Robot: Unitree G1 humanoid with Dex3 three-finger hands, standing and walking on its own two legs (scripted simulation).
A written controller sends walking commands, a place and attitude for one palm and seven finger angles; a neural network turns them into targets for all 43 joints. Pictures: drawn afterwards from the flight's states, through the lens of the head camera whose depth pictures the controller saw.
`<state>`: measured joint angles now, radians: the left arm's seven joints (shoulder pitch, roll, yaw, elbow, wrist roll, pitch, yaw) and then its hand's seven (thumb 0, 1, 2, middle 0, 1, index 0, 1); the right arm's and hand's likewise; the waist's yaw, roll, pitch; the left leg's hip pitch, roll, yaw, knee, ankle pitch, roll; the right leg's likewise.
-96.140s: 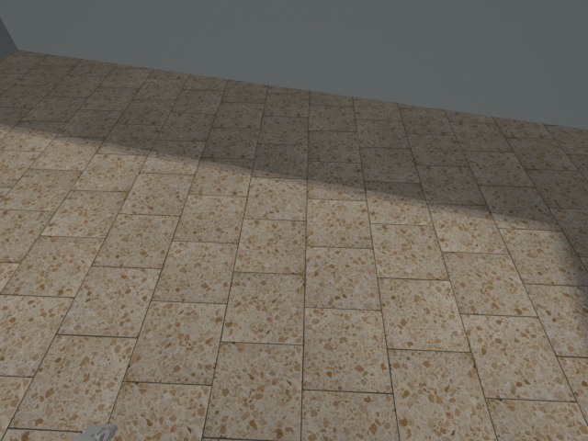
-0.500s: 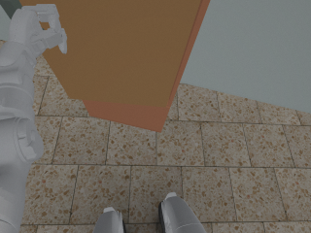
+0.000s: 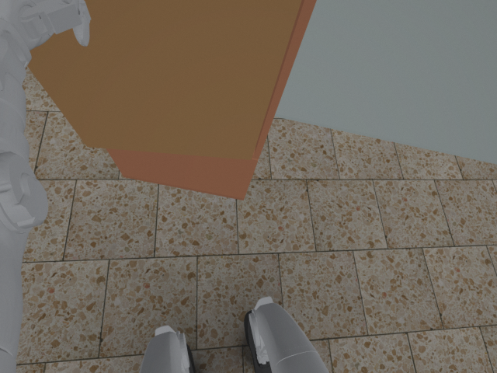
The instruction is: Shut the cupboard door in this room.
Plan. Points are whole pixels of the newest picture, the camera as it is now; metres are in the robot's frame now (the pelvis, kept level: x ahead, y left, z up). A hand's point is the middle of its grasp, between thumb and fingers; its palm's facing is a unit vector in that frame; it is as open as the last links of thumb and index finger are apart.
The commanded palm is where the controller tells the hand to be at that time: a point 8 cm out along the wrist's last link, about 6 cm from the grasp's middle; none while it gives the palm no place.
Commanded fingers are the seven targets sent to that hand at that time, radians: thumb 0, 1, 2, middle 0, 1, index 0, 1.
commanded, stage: push the door shut along its arc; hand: left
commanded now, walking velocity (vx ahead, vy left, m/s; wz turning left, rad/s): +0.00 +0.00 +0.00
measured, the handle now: out of the picture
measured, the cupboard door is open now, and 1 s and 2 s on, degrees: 8 1 1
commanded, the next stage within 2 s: pull the fist back off the door in 0.06 s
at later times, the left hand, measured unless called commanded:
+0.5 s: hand (108, 8) +0.62 +0.08 +0.12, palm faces +0.11 -0.99 -0.01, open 3.1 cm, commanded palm +0.57 +0.13 +0.13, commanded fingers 0.00 0.90 0.90 -1.30 -1.50 -1.30 -1.50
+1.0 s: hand (109, 57) +0.53 +0.09 +0.12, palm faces +0.08 -1.00 -0.02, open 3.1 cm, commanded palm +0.51 +0.13 +0.13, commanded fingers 0.00 0.90 0.90 -1.30 -1.50 -1.30 -1.50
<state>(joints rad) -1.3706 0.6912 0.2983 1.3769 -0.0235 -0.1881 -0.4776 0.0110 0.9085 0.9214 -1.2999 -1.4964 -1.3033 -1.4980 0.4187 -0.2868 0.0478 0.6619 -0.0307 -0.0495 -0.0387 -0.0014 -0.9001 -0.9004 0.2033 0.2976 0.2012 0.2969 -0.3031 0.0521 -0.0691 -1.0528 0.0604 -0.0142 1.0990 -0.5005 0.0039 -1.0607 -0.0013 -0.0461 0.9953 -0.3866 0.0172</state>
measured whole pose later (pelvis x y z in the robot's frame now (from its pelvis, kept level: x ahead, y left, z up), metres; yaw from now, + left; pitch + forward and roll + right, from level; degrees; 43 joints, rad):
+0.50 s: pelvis +0.00 -0.01 +0.01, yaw +0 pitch +27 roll -3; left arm -1.33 0.50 0.43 1.34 0.11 -0.23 0.11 0.02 0.90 0.90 -1.30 -1.50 -1.30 -1.50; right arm 0.49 -0.23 0.04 0.65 -0.10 -0.02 0.08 0.00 -0.90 -0.90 0.20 0.30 0.20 0.30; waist -0.31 0.07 -0.09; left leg -1.05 0.07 -0.01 1.05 -0.48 -0.01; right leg -1.07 0.01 -0.04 0.96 -0.37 0.01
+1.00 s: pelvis +0.02 -0.01 +0.03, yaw +1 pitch +19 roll -1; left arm -0.97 0.24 0.25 1.16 0.00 -0.40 0.13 0.02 0.90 0.90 -1.30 -1.50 -1.31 -1.50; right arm 0.37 -0.27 -0.03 0.66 -0.06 -0.02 0.05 0.00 -0.90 -0.90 0.20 0.30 0.20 0.30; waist -0.18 0.03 -0.11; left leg -0.81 0.04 0.00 0.94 -0.47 -0.01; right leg -0.84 -0.02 -0.03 0.89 -0.38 0.01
